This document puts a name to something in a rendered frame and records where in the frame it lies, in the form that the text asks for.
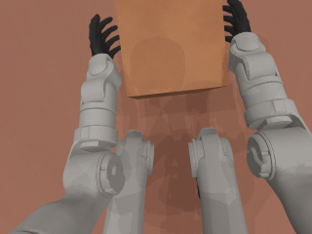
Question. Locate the left robot upper arm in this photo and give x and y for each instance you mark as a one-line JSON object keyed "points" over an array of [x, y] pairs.
{"points": [[90, 180]]}

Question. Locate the robot left forearm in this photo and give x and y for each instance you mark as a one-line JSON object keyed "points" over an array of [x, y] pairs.
{"points": [[98, 108]]}

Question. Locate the robot right hand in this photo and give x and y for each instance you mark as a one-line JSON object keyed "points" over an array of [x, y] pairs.
{"points": [[238, 19]]}

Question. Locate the carton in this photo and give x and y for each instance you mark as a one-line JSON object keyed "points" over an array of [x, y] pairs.
{"points": [[172, 47]]}

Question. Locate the robot right shin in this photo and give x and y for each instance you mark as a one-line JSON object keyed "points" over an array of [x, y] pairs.
{"points": [[225, 144]]}

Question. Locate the robot left hand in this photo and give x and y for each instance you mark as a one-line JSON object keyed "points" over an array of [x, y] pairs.
{"points": [[97, 39]]}

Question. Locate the robot right thigh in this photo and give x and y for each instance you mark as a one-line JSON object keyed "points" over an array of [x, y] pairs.
{"points": [[221, 204]]}

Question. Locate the right robot upper arm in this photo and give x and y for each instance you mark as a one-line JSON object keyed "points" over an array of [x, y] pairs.
{"points": [[283, 157]]}

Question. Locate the robot right forearm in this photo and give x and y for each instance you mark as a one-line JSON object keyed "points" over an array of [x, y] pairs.
{"points": [[261, 87]]}

